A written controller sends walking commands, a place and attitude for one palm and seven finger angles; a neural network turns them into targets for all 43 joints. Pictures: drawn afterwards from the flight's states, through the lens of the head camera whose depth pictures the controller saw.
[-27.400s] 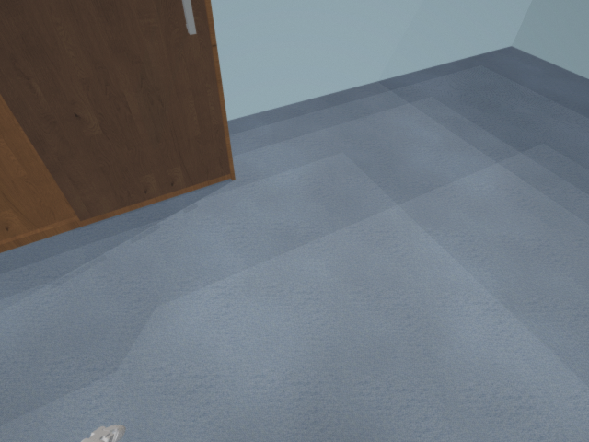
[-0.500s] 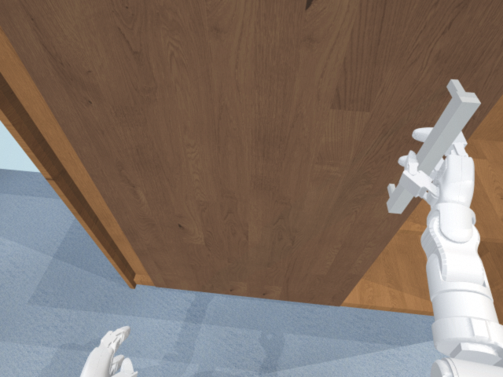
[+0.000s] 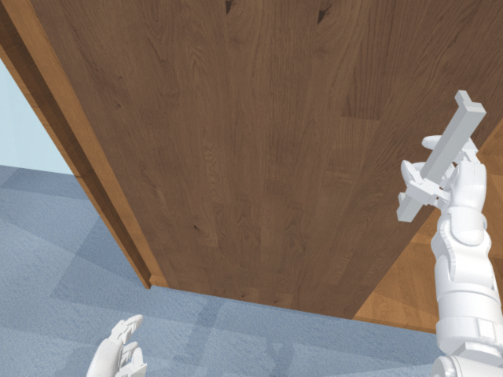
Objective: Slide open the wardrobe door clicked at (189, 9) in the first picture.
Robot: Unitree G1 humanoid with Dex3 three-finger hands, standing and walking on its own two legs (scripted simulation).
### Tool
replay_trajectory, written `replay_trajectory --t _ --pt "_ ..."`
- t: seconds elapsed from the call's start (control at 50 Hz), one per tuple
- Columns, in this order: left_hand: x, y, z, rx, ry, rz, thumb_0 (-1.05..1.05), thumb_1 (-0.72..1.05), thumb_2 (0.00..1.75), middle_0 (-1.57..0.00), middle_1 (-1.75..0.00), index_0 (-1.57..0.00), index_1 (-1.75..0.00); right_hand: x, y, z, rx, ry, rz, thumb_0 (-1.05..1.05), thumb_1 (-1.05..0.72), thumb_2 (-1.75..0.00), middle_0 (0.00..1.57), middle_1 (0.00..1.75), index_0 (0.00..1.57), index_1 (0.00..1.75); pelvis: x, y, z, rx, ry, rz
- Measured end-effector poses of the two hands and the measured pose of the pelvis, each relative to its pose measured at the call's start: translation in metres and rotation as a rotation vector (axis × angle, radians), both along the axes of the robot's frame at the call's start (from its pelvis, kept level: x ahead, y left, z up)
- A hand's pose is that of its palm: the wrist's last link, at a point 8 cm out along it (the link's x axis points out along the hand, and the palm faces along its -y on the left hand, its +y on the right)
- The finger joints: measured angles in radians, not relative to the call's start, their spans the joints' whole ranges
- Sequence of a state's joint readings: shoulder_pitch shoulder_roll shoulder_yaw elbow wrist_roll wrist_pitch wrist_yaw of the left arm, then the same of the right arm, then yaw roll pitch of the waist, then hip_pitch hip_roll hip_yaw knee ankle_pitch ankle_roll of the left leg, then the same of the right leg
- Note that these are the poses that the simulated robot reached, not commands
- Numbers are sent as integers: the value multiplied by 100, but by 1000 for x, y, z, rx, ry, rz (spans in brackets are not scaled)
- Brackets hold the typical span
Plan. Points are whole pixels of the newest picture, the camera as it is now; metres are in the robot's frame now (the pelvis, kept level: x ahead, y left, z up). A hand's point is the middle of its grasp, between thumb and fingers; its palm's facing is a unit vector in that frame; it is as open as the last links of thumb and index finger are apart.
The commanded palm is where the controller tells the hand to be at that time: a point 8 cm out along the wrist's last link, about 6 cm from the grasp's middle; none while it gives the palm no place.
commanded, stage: loosen the grip on the handle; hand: right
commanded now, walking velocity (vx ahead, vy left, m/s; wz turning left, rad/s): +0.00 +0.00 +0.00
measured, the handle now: (429, 163) +0.45 -0.26 +0.12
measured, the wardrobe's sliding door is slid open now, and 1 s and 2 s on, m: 0.60 0.60 0.60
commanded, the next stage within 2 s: slip the hand off the handle in 0.40 s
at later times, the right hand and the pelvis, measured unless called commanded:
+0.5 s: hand (417, 179) +0.41 -0.22 +0.13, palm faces +0.35 +0.93 -0.13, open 14.6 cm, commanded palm +0.36 -0.27 +0.13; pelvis -0.02 -0.01 -0.01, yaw +0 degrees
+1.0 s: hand (473, 192) +0.39 -0.30 +0.13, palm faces +0.41 +0.90 -0.14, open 14.7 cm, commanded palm +0.35 -0.33 +0.13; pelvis +0.00 -0.01 -0.01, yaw -2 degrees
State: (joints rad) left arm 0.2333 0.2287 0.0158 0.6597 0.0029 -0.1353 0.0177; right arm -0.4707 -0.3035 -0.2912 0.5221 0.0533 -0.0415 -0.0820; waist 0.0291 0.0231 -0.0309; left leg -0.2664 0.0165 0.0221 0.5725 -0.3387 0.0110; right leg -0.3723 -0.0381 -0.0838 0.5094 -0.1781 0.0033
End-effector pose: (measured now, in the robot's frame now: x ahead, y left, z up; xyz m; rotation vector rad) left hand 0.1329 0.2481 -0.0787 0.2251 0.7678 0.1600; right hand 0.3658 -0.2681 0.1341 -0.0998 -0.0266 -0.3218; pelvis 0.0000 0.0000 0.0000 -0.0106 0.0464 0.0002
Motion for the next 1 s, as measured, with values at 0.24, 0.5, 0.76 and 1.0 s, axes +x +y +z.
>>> replay_trajectory --t 0.24,0.5,0.76,1.0 --pt "-85 7 -27 18 182 91 1 90 90 -20 -30 -20 -30 -1 3 -1 -69 -12 -39 -1 35 -30 36 127 22 128 -25 -6 -9 24 20 -1" --pt "-93 -2 -35 24 220 86 1 90 90 -20 -30 -20 -30 3 2 -3 -59 -43 -35 -1 54 -21 30 120 25 117 -21 -12 -10 29 23 -6" --pt "-38 -7 -22 24 111 36 1 90 90 -20 -30 -20 -30 -2 -23 -2 -53 -34 -74 -2 55 -20 30 118 26 116 -11 -9 -9 27 25 -7" --pt "-25 1 -22 57 152 10 0 90 90 -20 -30 -20 -30 -22 -72 -1 -60 -20 -96 -2 55 -20 26 116 25 115 -3 -6 -9 35 33 -33"
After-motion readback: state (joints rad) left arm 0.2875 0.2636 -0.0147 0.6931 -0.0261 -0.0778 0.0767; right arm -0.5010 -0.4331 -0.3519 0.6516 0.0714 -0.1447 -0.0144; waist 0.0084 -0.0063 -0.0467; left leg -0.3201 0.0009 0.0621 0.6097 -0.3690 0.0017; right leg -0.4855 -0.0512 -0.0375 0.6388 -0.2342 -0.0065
